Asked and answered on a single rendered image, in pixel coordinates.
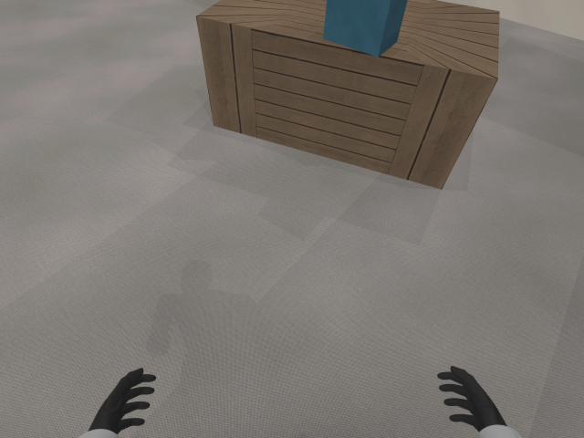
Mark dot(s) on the pedestal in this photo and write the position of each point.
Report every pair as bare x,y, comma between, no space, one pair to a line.
407,113

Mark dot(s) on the left robot hand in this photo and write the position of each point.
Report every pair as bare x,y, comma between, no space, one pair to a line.
115,406

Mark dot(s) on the right robot hand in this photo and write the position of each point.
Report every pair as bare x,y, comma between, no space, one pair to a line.
478,403

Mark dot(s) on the carton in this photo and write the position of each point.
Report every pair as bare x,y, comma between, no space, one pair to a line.
369,26

